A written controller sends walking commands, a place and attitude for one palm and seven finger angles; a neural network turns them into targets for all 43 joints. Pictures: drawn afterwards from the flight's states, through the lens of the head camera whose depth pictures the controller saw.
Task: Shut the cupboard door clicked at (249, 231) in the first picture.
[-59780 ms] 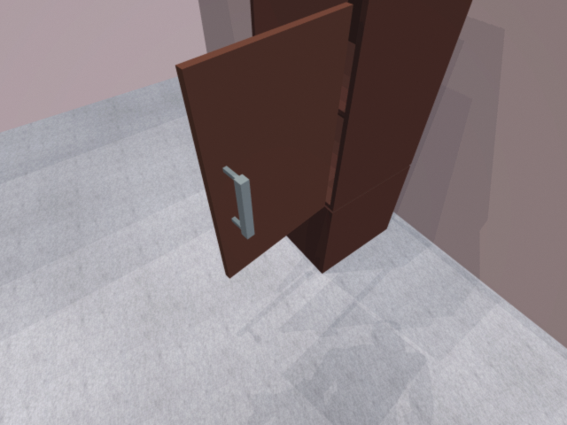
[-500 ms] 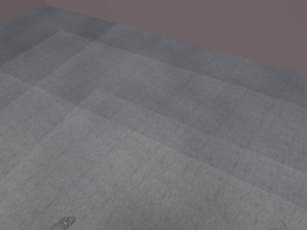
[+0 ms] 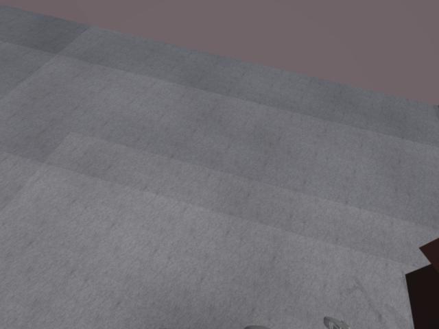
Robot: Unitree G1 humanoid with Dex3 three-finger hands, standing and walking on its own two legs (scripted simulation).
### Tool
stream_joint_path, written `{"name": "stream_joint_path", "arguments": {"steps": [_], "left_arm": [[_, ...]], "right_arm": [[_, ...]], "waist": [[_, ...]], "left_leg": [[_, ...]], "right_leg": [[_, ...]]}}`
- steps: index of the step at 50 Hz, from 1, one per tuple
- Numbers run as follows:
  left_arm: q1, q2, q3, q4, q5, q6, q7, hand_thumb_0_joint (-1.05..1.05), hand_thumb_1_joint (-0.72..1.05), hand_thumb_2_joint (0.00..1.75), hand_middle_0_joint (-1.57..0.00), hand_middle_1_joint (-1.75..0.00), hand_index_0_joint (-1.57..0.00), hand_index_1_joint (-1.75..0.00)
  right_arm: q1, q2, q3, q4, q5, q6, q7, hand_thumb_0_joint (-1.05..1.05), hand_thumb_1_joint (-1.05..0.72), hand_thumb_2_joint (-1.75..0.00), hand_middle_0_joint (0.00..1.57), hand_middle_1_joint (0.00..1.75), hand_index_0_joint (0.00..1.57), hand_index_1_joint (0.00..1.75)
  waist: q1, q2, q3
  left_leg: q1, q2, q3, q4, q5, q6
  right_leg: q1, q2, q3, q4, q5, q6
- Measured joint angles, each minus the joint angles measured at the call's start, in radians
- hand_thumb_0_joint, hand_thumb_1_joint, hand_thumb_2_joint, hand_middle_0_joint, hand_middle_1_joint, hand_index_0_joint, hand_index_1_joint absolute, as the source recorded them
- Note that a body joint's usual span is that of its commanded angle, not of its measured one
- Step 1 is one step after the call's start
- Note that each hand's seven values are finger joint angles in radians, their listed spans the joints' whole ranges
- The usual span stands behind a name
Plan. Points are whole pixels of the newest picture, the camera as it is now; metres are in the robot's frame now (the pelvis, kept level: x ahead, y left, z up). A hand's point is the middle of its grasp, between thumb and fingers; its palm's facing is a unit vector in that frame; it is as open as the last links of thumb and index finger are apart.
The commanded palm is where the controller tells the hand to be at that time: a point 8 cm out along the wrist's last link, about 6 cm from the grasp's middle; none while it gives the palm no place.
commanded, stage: turn to face it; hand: left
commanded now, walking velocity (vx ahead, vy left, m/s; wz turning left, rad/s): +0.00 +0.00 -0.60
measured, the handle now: out of the picture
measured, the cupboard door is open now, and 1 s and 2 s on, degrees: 34 34 34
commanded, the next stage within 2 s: take the last steps up to it in 1.84 s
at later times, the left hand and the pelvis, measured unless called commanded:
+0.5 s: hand (161, 311) +0.17 +0.12 -0.14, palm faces -0.29 -0.91 -0.28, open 7.4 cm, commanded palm none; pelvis +0.00 -0.04 +0.00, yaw -18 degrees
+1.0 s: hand (160, 283) +0.22 +0.14 -0.17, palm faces -0.51 -0.84 -0.19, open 7.4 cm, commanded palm none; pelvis +0.05 -0.01 +0.01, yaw -35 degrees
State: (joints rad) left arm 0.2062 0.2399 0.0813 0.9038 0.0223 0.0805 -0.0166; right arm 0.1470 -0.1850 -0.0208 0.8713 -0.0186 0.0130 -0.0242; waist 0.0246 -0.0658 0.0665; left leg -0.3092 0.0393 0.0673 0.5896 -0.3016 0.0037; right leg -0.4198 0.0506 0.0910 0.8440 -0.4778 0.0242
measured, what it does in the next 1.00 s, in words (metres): steps on the spot, turning right: right foot, then left foot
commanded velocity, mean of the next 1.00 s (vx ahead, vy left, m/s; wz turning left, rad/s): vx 0.00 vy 0.00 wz -0.60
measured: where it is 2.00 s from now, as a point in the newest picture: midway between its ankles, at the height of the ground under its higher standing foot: outside the picture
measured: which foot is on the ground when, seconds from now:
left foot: down 0.00-0.38, up 0.40-0.82, down 0.84-1.00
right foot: up 0.00-0.36, down 0.38-0.84, up 0.86-1.00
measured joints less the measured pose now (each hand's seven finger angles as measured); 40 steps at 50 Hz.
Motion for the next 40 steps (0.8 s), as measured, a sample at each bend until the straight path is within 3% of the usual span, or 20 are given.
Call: {"name": "stream_joint_path", "arguments": {"steps": [4, 8, 12, 16, 19, 20, 22, 26, 33, 40], "left_arm": [[-0.002, 0.026, 0.018, -0.001, 0.006, 0.008, -0.017, 0.01, 0.91, 0.9, -0.2, -0.3, -0.2, -0.3], [-0.005, 0.04, 0.027, -0.011, 0.004, 0.01, -0.023, 0.01, 0.91, 0.9, -0.2, -0.3, -0.2, -0.3], [-0.019, 0.039, 0.026, -0.013, 0.004, 0.015, -0.025, 0.01, 0.91, 0.9, -0.2, -0.3, -0.19, -0.3], [-0.042, 0.024, 0.014, -0.021, 0.003, 0.009, -0.027, 0.01, 0.92, 0.9, -0.19, -0.3, -0.19, -0.3], [-0.047, 0.018, 0.001, -0.042, 0.004, -0.012, -0.029, 0.01, 0.91, 0.9, -0.2, -0.3, -0.19, -0.3], [-0.052, 0.011, -0.002, -0.042, 0.007, -0.026, -0.024, 0.01, 0.91, 0.9, -0.2, -0.3, -0.19, -0.3], [-0.06, -0.011, -0.016, -0.041, 0.002, -0.039, -0.012, 0.01, 0.91, 0.9, -0.2, -0.3, -0.19, -0.3], [-0.044, -0.034, -0.027, -0.04, -0.003, -0.044, 0.006, 0.01, 0.91, 0.9, -0.2, -0.3, -0.2, -0.3], [-0.018, -0.041, -0.035, -0.022, 0.0, -0.049, 0.006, 0.01, 0.91, 0.9, -0.2, -0.3, -0.2, -0.3], [0.009, -0.029, -0.022, -0.009, 0.007, -0.038, 0.007, 0.01, 0.91, 0.9, -0.2, -0.3, -0.2, -0.3]], "right_arm": [[0.025, 0.009, 0.013, -0.005, -0.009, 0.002, -0.006, 0.0, -0.91, -0.9, 0.2, 0.3, 0.2, 0.3], [0.045, 0.007, 0.009, 0.005, -0.007, 0.001, -0.007, 0.0, -0.91, -0.9, 0.2, 0.3, 0.2, 0.3], [0.067, -0.004, -0.003, 0.022, -0.007, 0.001, -0.002, 0.0, -0.91, -0.9, 0.2, 0.3, 0.2, 0.3], [0.086, -0.028, -0.019, 0.041, -0.009, 0.009, 0.006, 0.0, -0.91, -0.9, 0.2, 0.3, 0.2, 0.3], [0.111, -0.052, -0.032, 0.05, -0.003, 0.018, 0.013, 0.0, -0.91, -0.9, 0.2, 0.3, 0.2, 0.3], [0.11, -0.064, -0.037, 0.057, 0.0, 0.026, 0.013, 0.0, -0.91, -0.9, 0.2, 0.3, 0.2, 0.3], [0.094, -0.088, -0.044, 0.067, 0.003, 0.054, 0.008, 0.01, -0.91, -0.9, 0.2, 0.3, 0.2, 0.3], [0.061, -0.094, -0.046, 0.067, 0.003, 0.064, 0.006, 0.01, -0.91, -0.9, 0.2, 0.3, 0.2, 0.3], [0.016, -0.067, -0.038, 0.032, 0.003, 0.049, 0.011, 0.01, -0.91, -0.9, 0.2, 0.3, 0.2, 0.3], [-0.029, -0.041, -0.025, 0.008, 0.015, 0.037, 0.005, 0.01, -0.91, -0.9, 0.2, 0.3, 0.2, 0.3]], "waist": [[0.001, 0.017, 0.004], [0.001, 0.033, 0.007], [-0.012, 0.05, 0.011], [-0.032, 0.077, 0.017], [-0.04, 0.087, 0.006], [-0.037, 0.098, 0.005], [-0.04, 0.125, 0.016], [-0.039, 0.118, 0.02], [-0.032, 0.078, 0.015], [0.001, 0.039, 0.005]], "left_leg": [[0.051, 0.038, 0.038, -0.07, 0.023, 0.013], [0.085, 0.067, 0.086, -0.118, 0.04, 0.007], [0.101, 0.093, 0.135, -0.114, 0.029, -0.005], [0.098, 0.125, 0.182, -0.06, -0.006, -0.027], [0.068, 0.15, 0.211, 0.039, -0.062, -0.055], [0.035, 0.152, 0.186, 0.12, -0.128, -0.065], [-0.051, 0.118, 0.077, 0.326, -0.221, -0.07], [-0.175, 0.06, -0.008, 0.543, -0.14, -0.086], [-0.209, 0.039, -0.063, 0.449, -0.061, -0.107], [-0.1, -0.005, -0.063, 0.179, -0.093, -0.095]], "right_leg": [[-0.081, -0.02, -0.072, 0.28, 0.012, 0.027], [-0.084, -0.06, -0.098, 0.303, 0.058, 0.045], [-0.037, -0.09, -0.121, 0.171, 0.056, 0.046], [0.039, -0.091, -0.154, -0.017, 0.055, 0.027], [0.133, -0.084, -0.172, -0.23, 0.184, -0.012], [0.127, -0.075, -0.168, -0.228, 0.165, -0.042], [0.113, -0.057, -0.159, -0.196, 0.126, -0.06], [0.14, -0.039, -0.117, -0.283, 0.173, -0.056], [0.166, -0.008, -0.054, -0.371, 0.223, -0.066], [0.144, 0.015, 0.023, -0.333, 0.201, -0.04]]}}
